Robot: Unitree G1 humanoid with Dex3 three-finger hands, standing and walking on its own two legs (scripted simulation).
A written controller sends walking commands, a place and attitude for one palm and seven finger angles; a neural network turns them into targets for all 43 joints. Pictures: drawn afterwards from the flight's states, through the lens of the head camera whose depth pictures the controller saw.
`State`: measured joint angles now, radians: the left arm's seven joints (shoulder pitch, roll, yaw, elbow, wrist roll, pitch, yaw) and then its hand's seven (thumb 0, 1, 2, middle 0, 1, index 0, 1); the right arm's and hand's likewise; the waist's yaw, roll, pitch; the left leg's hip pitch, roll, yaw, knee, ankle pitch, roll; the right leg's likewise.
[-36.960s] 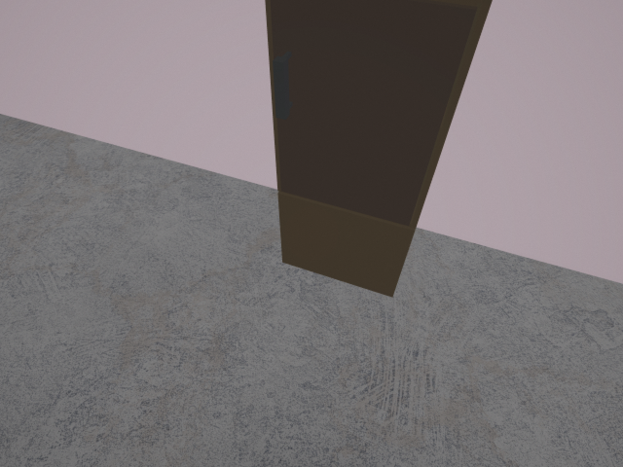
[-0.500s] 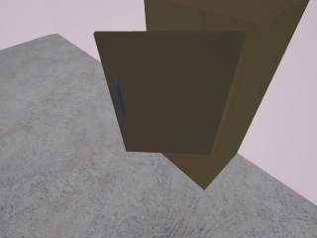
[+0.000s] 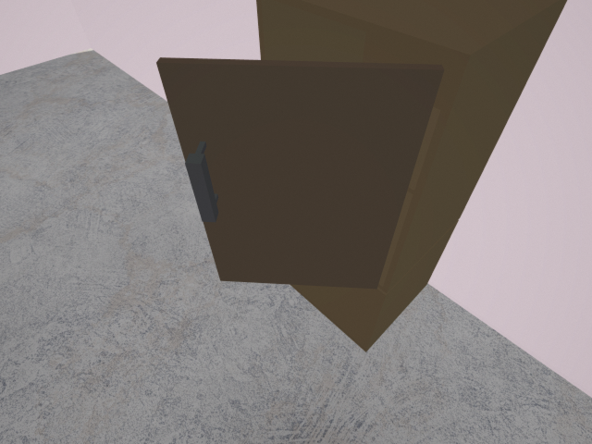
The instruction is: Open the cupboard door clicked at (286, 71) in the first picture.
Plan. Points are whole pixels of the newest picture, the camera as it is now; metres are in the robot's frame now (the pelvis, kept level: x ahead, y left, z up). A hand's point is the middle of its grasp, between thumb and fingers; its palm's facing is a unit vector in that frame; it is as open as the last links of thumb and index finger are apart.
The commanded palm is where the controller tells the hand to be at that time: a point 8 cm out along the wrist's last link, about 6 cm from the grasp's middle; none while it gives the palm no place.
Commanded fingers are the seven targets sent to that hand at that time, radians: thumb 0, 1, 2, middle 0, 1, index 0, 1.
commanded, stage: look again from close up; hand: left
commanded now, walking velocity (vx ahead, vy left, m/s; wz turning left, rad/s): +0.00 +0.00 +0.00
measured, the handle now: (206, 182) +0.54 +0.20 +0.03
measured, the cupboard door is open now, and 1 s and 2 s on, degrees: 42 42 42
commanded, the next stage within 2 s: raise the hand with hooked fingers in 0.48 s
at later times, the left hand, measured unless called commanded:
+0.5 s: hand out of the picture +0.00 +0.17 -0.17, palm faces +0.04 -0.98 -0.18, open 7.3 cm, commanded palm none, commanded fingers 0.00 0.90 0.90 -0.20 -0.30 -0.20 -0.30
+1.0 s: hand (168, 418) +0.17 +0.18 -0.05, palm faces -0.01 -1.00 +0.02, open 8.5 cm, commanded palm +0.13 +0.25 -0.04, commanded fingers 0.00 0.39 0.68 -0.24 -0.63 -0.24 -0.63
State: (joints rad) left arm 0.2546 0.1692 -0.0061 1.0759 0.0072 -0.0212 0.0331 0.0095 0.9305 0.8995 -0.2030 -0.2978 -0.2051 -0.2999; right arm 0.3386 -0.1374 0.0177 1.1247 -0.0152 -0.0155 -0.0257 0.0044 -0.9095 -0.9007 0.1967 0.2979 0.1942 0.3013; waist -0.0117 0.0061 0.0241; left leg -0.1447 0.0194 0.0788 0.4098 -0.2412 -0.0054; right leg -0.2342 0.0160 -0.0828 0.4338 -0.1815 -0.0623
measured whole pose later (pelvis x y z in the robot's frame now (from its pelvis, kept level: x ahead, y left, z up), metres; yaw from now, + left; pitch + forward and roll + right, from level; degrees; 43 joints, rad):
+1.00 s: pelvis -0.01 +0.02 -0.07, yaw +2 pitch +10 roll +1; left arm 0.46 0.16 0.08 0.10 -0.22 -0.50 -0.30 0.01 0.62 0.77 -0.23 -0.49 -0.23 -0.49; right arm 0.12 -0.28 -0.08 0.46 0.02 -0.23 0.00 0.01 -0.91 -0.90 0.20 0.30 0.19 0.30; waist 0.01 -0.05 -0.12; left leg -0.69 0.01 0.07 1.05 -0.53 0.02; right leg -0.77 -0.03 -0.07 1.05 -0.45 -0.04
